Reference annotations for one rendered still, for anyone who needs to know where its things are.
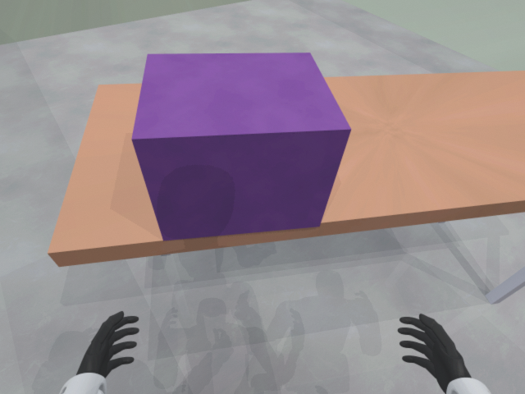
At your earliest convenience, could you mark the robot right hand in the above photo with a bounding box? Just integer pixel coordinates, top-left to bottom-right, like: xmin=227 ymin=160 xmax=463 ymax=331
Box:
xmin=398 ymin=314 xmax=471 ymax=394

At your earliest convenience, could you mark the carton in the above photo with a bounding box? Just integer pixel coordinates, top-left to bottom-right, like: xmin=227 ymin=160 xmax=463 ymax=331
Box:
xmin=132 ymin=53 xmax=351 ymax=241

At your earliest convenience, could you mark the robot left forearm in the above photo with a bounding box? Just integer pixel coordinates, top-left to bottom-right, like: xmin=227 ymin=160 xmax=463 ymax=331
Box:
xmin=59 ymin=373 xmax=107 ymax=394

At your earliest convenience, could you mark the table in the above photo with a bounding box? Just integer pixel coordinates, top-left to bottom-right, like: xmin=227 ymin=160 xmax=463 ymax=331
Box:
xmin=48 ymin=71 xmax=525 ymax=305

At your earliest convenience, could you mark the robot right forearm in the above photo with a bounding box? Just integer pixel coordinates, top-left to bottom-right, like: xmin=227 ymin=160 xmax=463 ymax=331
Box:
xmin=446 ymin=378 xmax=491 ymax=394

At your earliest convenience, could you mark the robot left hand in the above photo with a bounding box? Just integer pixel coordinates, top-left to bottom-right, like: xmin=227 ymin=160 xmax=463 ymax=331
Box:
xmin=76 ymin=311 xmax=139 ymax=378

